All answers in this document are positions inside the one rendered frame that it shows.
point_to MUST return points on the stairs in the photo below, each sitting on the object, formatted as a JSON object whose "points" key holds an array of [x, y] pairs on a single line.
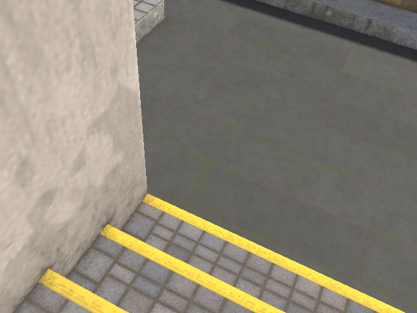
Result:
{"points": [[167, 260]]}

